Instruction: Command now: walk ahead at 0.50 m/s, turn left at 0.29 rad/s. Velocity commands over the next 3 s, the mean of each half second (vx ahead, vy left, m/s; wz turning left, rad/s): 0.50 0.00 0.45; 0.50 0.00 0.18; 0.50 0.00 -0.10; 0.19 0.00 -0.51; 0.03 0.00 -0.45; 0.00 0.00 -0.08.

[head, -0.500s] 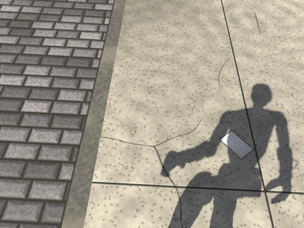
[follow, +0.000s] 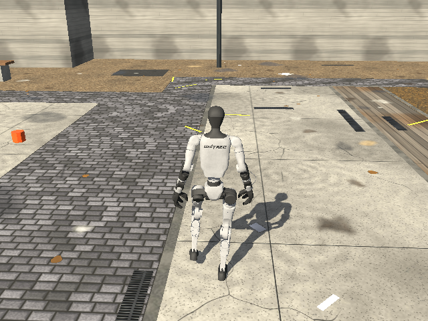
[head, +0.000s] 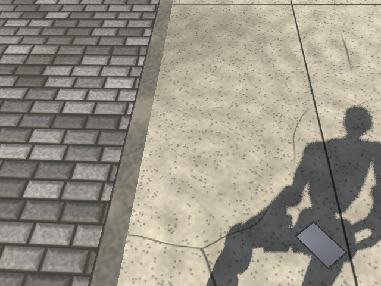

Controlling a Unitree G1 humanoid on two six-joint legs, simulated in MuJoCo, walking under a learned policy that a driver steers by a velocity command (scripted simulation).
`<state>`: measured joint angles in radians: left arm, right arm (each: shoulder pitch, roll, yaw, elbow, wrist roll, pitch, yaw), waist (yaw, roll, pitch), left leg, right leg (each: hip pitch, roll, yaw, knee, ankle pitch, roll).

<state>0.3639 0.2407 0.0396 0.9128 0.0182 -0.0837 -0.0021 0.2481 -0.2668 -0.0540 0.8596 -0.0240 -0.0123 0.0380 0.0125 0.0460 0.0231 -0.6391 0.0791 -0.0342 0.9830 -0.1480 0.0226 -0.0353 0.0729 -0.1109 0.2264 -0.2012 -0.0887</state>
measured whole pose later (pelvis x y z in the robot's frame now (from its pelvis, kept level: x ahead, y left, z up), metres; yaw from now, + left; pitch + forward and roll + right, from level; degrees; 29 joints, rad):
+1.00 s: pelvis +0.56 +0.09 +0.00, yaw +21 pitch +0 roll -1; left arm 0.33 0.24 0.04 0.90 0.01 -0.08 -0.01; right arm 0.26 -0.28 -0.04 0.86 -0.04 -0.04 0.03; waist 0.01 0.05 0.03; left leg -0.51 0.04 -0.03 1.05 -0.27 0.05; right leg -0.16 0.06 -0.06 0.32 -0.17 -0.08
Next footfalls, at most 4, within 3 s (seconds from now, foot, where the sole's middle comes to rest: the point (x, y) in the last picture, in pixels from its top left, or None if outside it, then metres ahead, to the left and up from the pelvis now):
0.26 left None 0.29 0.11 -0.78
0.78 right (201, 252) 0.62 0.03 -0.78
1.30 left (130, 208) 0.81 0.32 -0.78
1.78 right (162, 159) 1.06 0.20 -0.78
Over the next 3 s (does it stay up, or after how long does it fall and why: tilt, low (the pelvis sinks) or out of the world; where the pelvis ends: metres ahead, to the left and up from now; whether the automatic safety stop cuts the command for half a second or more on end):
stays up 0.94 0.29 0.00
